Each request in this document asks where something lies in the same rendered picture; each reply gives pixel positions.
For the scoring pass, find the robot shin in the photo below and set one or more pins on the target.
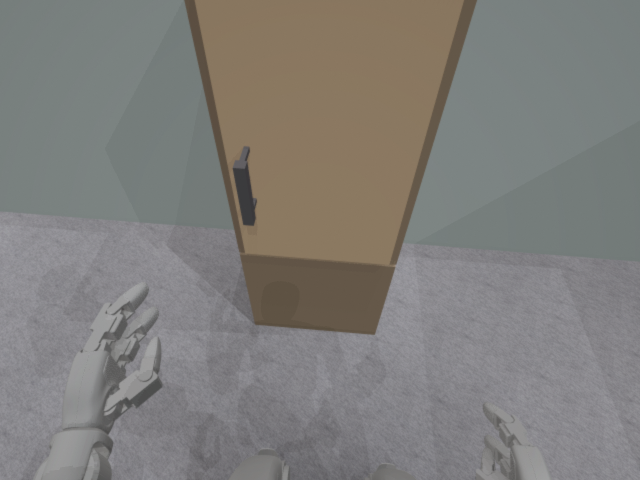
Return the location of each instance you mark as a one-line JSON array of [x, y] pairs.
[[386, 465], [268, 451]]

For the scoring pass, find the right robot shin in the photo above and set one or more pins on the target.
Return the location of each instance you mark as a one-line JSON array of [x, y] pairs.
[[386, 465]]

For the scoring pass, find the left robot shin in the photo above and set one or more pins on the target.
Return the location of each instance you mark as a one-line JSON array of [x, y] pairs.
[[268, 451]]

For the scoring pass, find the left robot forearm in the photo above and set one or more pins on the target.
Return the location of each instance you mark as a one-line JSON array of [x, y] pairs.
[[79, 453]]

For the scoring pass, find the handle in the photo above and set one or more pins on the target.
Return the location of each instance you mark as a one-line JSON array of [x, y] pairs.
[[242, 180]]

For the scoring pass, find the left robot hand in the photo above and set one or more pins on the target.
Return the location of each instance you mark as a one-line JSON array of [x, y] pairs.
[[98, 368]]

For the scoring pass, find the cupboard door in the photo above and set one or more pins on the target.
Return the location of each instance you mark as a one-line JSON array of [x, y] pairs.
[[334, 99]]

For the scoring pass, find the right robot hand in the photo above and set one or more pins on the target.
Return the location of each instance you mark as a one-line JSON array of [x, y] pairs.
[[523, 462]]

